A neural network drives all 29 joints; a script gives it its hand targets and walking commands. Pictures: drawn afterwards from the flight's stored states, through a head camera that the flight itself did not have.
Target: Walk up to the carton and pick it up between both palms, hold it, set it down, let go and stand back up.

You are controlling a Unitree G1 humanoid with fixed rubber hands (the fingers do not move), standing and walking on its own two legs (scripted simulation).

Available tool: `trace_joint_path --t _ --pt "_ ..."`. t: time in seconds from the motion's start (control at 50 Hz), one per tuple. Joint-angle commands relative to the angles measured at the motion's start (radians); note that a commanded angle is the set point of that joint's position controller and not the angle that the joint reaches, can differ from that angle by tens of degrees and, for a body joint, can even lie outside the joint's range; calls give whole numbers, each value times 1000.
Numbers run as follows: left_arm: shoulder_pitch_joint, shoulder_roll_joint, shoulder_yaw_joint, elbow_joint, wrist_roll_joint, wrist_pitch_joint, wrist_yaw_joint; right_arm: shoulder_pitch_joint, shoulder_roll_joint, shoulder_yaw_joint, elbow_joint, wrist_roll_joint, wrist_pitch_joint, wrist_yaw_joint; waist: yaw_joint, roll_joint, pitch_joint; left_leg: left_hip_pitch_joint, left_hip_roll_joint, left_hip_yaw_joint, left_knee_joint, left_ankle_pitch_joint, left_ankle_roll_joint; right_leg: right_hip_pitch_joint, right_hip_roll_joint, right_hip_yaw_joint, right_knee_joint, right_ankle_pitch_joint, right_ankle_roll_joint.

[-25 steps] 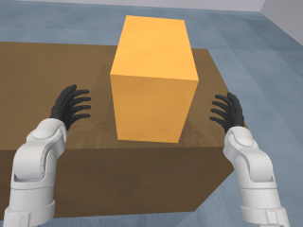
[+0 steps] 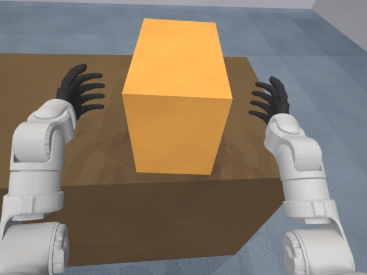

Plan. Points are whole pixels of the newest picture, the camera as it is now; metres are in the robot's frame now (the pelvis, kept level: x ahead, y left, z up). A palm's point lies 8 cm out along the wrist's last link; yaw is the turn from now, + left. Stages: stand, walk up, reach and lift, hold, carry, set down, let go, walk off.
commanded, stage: reach and lift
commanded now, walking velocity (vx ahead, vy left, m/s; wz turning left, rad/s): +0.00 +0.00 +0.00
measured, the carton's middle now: (176, 95) +0.51 +0.01 +0.12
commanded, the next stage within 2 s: none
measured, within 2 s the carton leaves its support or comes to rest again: neither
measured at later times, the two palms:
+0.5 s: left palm (77, 64) +0.45 +0.20 +0.24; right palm (273, 78) +0.44 -0.18 +0.22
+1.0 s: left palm (92, 75) +0.48 +0.19 +0.19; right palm (263, 92) +0.45 -0.18 +0.18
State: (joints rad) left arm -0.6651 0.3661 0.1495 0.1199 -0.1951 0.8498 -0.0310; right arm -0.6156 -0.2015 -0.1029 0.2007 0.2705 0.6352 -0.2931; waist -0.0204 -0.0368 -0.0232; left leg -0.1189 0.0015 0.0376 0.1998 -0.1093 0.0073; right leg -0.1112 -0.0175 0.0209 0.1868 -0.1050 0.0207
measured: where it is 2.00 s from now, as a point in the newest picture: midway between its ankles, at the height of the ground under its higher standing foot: outside the picture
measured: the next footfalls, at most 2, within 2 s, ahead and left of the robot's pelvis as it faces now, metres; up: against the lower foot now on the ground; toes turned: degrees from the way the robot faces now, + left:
none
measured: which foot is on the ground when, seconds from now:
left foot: down 0.00-1.00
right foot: down 0.00-1.00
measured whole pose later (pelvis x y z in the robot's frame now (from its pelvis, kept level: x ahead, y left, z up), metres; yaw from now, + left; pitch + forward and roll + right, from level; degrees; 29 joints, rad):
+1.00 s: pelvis +0.00 +0.00 +0.00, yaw +2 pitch +11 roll +0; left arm -1.11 0.41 0.07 0.92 -0.21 0.45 -0.04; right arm -1.03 -0.20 -0.11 0.80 0.19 0.42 -0.20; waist -0.08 -0.01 -0.11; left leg -0.26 0.00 0.01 0.10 -0.03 0.00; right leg -0.21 -0.02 -0.01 0.02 0.00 0.02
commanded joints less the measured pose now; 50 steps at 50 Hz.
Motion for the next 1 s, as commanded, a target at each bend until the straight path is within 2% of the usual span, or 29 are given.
trace_joint_path --t 0.0,0.32,0.6,0.72,0.84,0.9,0.98 --pt "-454 178 37 -89 -5 -42 2 -447 -140 -36 -117 -5 -29 2 -1 69 -429 146 -47 0 42 434 -28 147 56 15 22 243 -18" --pt "-736 239 -22 193 -51 -112 23 -754 -186 -48 143 -21 -48 33 -26 91 -561 161 -51 -18 70 526 -43 106 68 -1 26 335 -28" --pt "-1010 298 -109 526 -122 -225 47 -1047 -245 -6 446 10 -101 82 -55 105 -686 181 -41 -40 95 573 -49 24 59 -17 4 399 -12" --pt "-1025 288 -123 671 -116 -280 31 -1045 -226 30 569 27 -133 89 -65 97 -649 172 -43 -48 74 561 -46 37 51 -21 -32 417 2" --pt "-941 235 -82 723 -49 -363 -6 -928 -168 27 558 -7 -192 94 -65 91 -584 133 -51 -41 13 527 -46 124 53 -16 -74 418 -2" --pt "-917 216 -55 684 -12 -412 -15 -894 -147 -5 476 -53 -228 95 -61 96 -604 128 -53 -31 -9 526 -50 157 55 -13 -83 419 -10" --pt "-954 218 -47 610 -1 -469 5 -935 -144 -57 365 -123 -263 97 -57 107 -718 158 -50 -24 -2 541 -56 132 52 -16 -74 401 -22"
